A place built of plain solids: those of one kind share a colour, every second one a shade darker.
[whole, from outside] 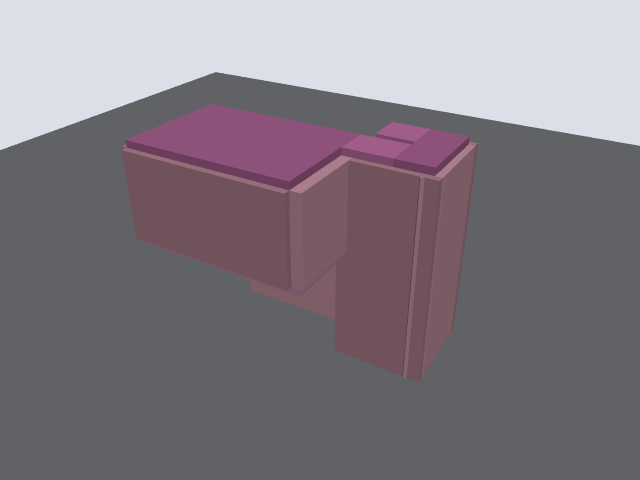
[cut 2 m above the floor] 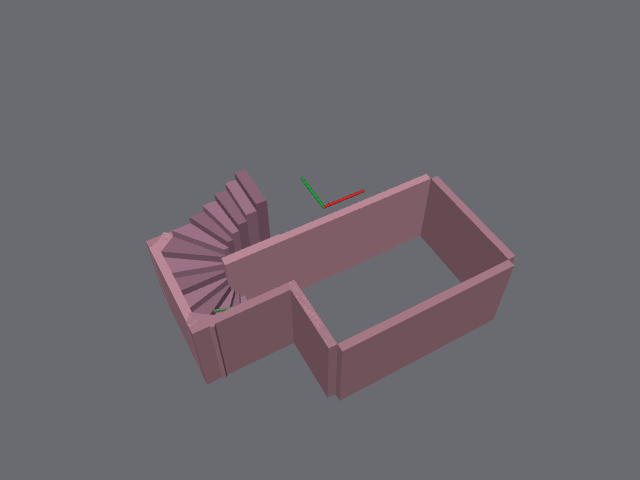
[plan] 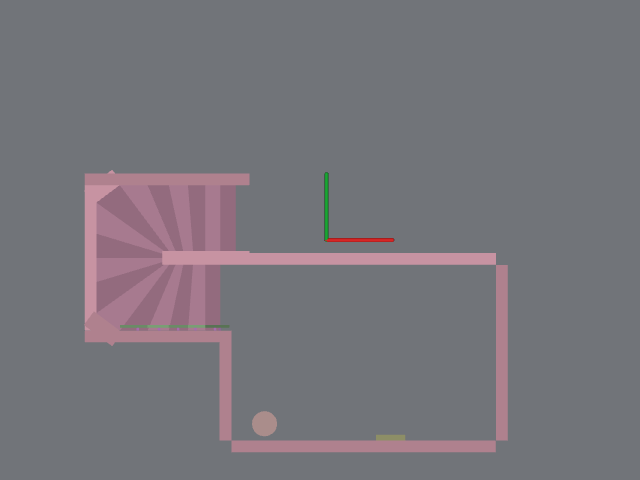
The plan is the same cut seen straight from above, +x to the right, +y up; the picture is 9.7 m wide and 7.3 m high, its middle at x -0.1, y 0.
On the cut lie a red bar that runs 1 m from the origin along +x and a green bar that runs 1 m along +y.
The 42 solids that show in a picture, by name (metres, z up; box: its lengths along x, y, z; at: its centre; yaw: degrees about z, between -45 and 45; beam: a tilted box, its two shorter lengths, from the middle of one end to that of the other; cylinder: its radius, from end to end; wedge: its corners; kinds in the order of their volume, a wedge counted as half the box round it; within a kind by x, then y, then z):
{
 "wall_1": {"box": [0.18, 2.21, 5.78], "at": [-3.59, -0.27, 2.84]},
 "wall_2": {"box": [0.54, 0.26, 6.03], "at": [-3.4, -1.35, 2.72], "yaw": -36.7},
 "wall_3": {"box": [0.54, 0.26, 6.03], "at": [-3.4, 0.81, 2.72], "yaw": 36.7},
 "wall_4": {"box": [2.23, 0.18, 5.78], "at": [-2.56, -1.47, 2.84]},
 "wall_5": {"box": [2.51, 0.18, 5.78], "at": [-2.42, 0.92, 2.84]},
 "wall_6": {"box": [1.33, 0.21, 6.03], "at": [-1.83, -0.27, 2.72]},
 "wall_7": {"box": [0.18, 1.67, 2.73], "at": [-1.54, -2.21, 1.31]},
 "wall_8": {"box": [0.18, 1.67, 2.73], "at": [-1.54, -2.21, 1.31]},
 "wall_9": {"box": [0.3, 2.22, 2.42], "at": [-1.32, 1.94, 4.52]},
 "wall_10": {"box": [4.02, 0.18, 2.73], "at": [0.57, -3.14, 1.31]},
 "wall_11": {"box": [4.02, 0.18, 2.73], "at": [0.57, -0.29, 1.31]},
 "wall_12": {"box": [4.67, 0.18, 2.42], "at": [1.16, 3.14, 4.52]},
 "wall_13": {"box": [0.18, 2.67, 2.73], "at": [2.67, -1.71, 1.31]},
 "tread_1": {"wedge": [[-3.5, -1.11, -0.05], [-3.5, -1.11, 1.1], [-3.15, -1.38, -0.05], [-3.15, -1.38, 1.1], [-2.48, -0.38, -0.05], [-2.48, -0.38, 1.1], [-2.39, -0.38, -0.05], [-2.39, -0.38, 1.1]]},
 "tread_2": {"wedge": [[-3.5, -1.11, -0.05], [-3.5, -1.11, 1.29], [-3.5, -0.64, -0.05], [-3.5, -0.64, 1.29], [-2.5, -0.33, -0.05], [-2.5, -0.33, 1.29], [-2.47, -0.38, -0.05], [-2.47, -0.38, 1.29]]},
 "tread_3": {"wedge": [[-3.5, -0.64, -0.05], [-3.5, -0.64, 1.47], [-3.5, -0.27, -0.05], [-3.5, -0.27, 1.47], [-2.5, -0.34, -0.05], [-2.5, -0.34, 1.47], [-2.5, -0.27, -0.05], [-2.5, -0.27, 1.47]]},
 "tread_4": {"wedge": [[-3.5, -0.27, -0.05], [-3.5, -0.27, 1.66], [-3.5, 0.1, -0.05], [-3.5, 0.1, 1.66], [-2.5, -0.27, -0.05], [-2.5, -0.27, 1.66], [-2.5, -0.2, -0.05], [-2.5, -0.2, 1.66]]},
 "tread_5": {"wedge": [[-3.5, 0.1, -0.05], [-3.5, 0.1, 1.84], [-3.5, 0.57, -0.05], [-3.5, 0.57, 1.84], [-2.5, -0.21, -0.05], [-2.5, -0.21, 1.84], [-2.47, -0.17, -0.05], [-2.47, -0.17, 1.84]]},
 "tread_6": {"wedge": [[-3.5, 0.57, -0.05], [-3.5, 0.57, 2.03], [-3.14, 0.84, -0.05], [-3.14, 0.84, 2.03], [-2.47, -0.17, -0.05], [-2.47, -0.17, 2.02], [-2.39, -0.17, -0.05], [-2.39, -0.17, 2.02]]},
 "tread_7": {"wedge": [[-3.15, -1.38, -0.05], [-3.15, -1.38, 0.92], [-2.72, -1.38, -0.05], [-2.72, -1.38, 0.92], [-2.4, -0.38, -0.05], [-2.4, -0.38, 0.92], [-2.3, -0.38, -0.05], [-2.3, -0.38, 0.92]]},
 "tread_8": {"wedge": [[-3.14, 0.83, -0.05], [-3.14, 0.83, 2.21], [-2.72, 0.83, -0.05], [-2.72, 0.83, 2.21], [-2.39, -0.17, -0.05], [-2.39, -0.17, 2.21], [-2.29, -0.17, -0.05], [-2.29, -0.17, 2.21]]},
 "tread_9": {"wedge": [[-2.73, -1.38, -0.05], [-2.73, -1.38, 0.74], [-2.4, -1.38, -0.05], [-2.4, -1.38, 0.74], [-2.3, -0.38, -0.05], [-2.3, -0.38, 0.74], [-2.18, -0.38, -0.05], [-2.18, -0.38, 0.74]]},
 "tread_10": {"wedge": [[-2.72, 0.83, -0.05], [-2.72, 0.83, 2.39], [-2.4, 0.83, -0.05], [-2.4, 0.83, 2.39], [-2.3, -0.17, -0.05], [-2.3, -0.17, 2.39], [-2.18, -0.17, -0.05], [-2.18, -0.17, 2.39]]},
 "tread_11": {"wedge": [[-2.4, -1.38, -0.05], [-2.4, -1.38, 0.55], [-2.18, -0.38, -0.05], [-2.18, -0.38, 0.55], [-2.11, -1.38, -0.05], [-2.11, -1.38, 0.55], [-2.03, -0.38, -0.05], [-2.03, -0.38, 0.55]]},
 "tread_12": {"wedge": [[-2.4, 0.83, -0.05], [-2.4, 0.83, 2.58], [-2.18, -0.17, -0.05], [-2.18, -0.17, 2.58], [-2.11, 0.83, -0.05], [-2.11, 0.83, 2.58], [-2.03, -0.17, -0.05], [-2.03, -0.17, 2.58]]},
 "tread_13": {"wedge": [[-2.11, -1.38, -0.05], [-2.11, -1.38, 0.37], [-2.03, -0.38, -0.05], [-2.03, -0.38, 0.37], [-1.85, -1.38, -0.05], [-1.85, -1.38, 0.37], [-1.85, -0.38, -0.05], [-1.85, -0.38, 0.37]]},
 "tread_14": {"wedge": [[-2.11, 0.83, -0.05], [-2.11, 0.83, 2.76], [-2.03, -0.17, -0.05], [-2.03, -0.17, 2.76], [-1.84, -0.17, -0.05], [-1.84, -0.17, 2.76], [-1.84, 0.83, -0.05], [-1.84, 0.83, 2.76]]},
 "tread_15": {"wedge": [[-1.85, -1.38, -0.05], [-1.85, -1.38, 0.18], [-1.85, -0.38, -0.05], [-1.85, -0.38, 0.18], [-1.62, -1.38, -0.05], [-1.62, -1.38, 0.18], [-1.62, -0.38, -0.05], [-1.62, -0.38, 0.18]]},
 "tread_16": {"wedge": [[-1.84, -0.17, -0.05], [-1.84, -0.17, 2.95], [-1.84, 0.83, -0.05], [-1.84, 0.83, 2.95], [-1.61, -0.17, -0.05], [-1.61, -0.17, 2.95], [-1.61, 0.83, -0.05], [-1.61, 0.83, 2.95]]},
 "tread_17": {"wedge": [[-1.62, -0.17, -0.05], [-1.62, -0.17, 3.13], [-1.62, 0.83, -0.05], [-1.62, 0.83, 3.13], [-1.38, -0.17, -0.05], [-1.38, -0.17, 3.13], [-1.38, 0.83, -0.05], [-1.38, 0.83, 3.13]]},
 "roof_1": {"box": [1.0, 2.21, 0.2], "at": [-3.0, -0.27, 5.83]},
 "roof_2": {"box": [1.05, 1.0, 0.2], "at": [-1.97, -0.88, 5.83]},
 "roof_3": {"box": [1.33, 1.0, 0.2], "at": [-1.83, 0.33, 5.83]},
 "roof_4": {"box": [4.67, 3.22, 0.2], "at": [1.16, 1.44, 5.83]},
 "floor_1": {"box": [4.88, 3.22, 0.2], "at": [1.06, 1.44, 3.21]},
 "bin_1": {"cylinder": 0.19, "from": [-0.94, -2.79, 0.0], "to": [-0.94, -2.79, 0.75]},
 "cabinet_1": {"box": [0.45, 0.09, 0.66], "at": [0.97, -3.0, 1.46]},
 "guard_rail_1": {"wedge": [[-3.14, -1.33, 2.01], [-3.14, -1.33, 2.06], [-3.14, -1.29, 2.01], [-3.14, -1.29, 2.06], [-2.72, -1.33, 1.83], [-2.72, -1.33, 1.88], [-2.72, -1.29, 1.83], [-2.72, -1.29, 1.88]]},
 "guard_rail_2": {"wedge": [[-2.72, -1.33, 1.83], [-2.72, -1.33, 1.88], [-2.72, -1.29, 1.83], [-2.72, -1.29, 1.88], [-2.4, -1.33, 1.64], [-2.4, -1.33, 1.69], [-2.4, -1.29, 1.64], [-2.4, -1.29, 1.69]]},
 "guard_rail_3": {"wedge": [[-2.4, -1.33, 1.64], [-2.4, -1.33, 1.69], [-2.4, -1.29, 1.64], [-2.4, -1.29, 1.69], [-2.11, -1.33, 1.46], [-2.11, -1.33, 1.51], [-2.11, -1.29, 1.46], [-2.11, -1.29, 1.51]]},
 "guard_rail_4": {"wedge": [[-2.11, -1.33, 1.46], [-2.11, -1.33, 1.51], [-2.11, -1.29, 1.46], [-2.11, -1.29, 1.51], [-1.85, -1.33, 1.27], [-1.85, -1.33, 1.32], [-1.85, -1.29, 1.27], [-1.85, -1.29, 1.32]]},
 "guard_rail_5": {"wedge": [[-1.85, -1.33, 1.27], [-1.85, -1.33, 1.32], [-1.85, -1.29, 1.27], [-1.85, -1.29, 1.32], [-1.48, -1.33, 0.98], [-1.48, -1.33, 1.03], [-1.48, -1.29, 0.98], [-1.48, -1.29, 1.03]]}
}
